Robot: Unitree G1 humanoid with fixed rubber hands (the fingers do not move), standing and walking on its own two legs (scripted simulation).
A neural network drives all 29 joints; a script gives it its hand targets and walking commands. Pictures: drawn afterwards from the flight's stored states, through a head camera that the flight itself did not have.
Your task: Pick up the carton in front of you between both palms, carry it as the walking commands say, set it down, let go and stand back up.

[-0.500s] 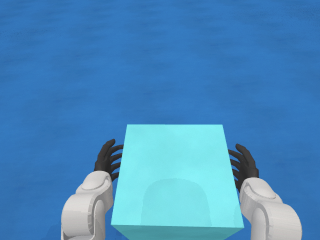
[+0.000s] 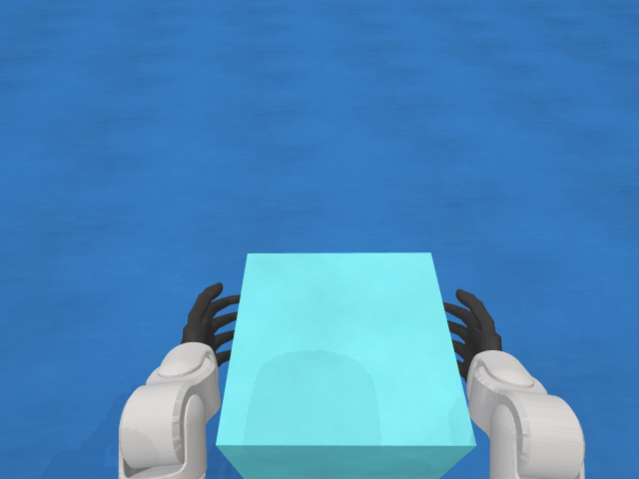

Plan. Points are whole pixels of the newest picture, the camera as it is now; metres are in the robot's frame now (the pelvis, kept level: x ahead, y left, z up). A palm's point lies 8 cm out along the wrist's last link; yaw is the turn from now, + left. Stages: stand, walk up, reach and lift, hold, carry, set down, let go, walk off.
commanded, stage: carry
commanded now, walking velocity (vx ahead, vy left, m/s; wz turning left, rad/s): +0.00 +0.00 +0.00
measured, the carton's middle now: (338, 381) +0.24 +0.00 +0.01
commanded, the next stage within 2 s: hold in 1.64 s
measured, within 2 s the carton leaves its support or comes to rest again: neither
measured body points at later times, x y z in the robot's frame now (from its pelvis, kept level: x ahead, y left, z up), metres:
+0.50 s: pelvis +0.04 -0.02 -0.01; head +0.03 -0.02 +0.44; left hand +0.31 +0.14 +0.03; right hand +0.30 -0.17 +0.03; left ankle +0.06 +0.09 -0.73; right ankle -0.09 -0.12 -0.73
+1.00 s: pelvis +0.00 -0.02 +0.00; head -0.01 -0.02 +0.45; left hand +0.29 +0.13 +0.02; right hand +0.29 -0.17 +0.02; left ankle +0.06 +0.09 -0.73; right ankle -0.09 -0.12 -0.73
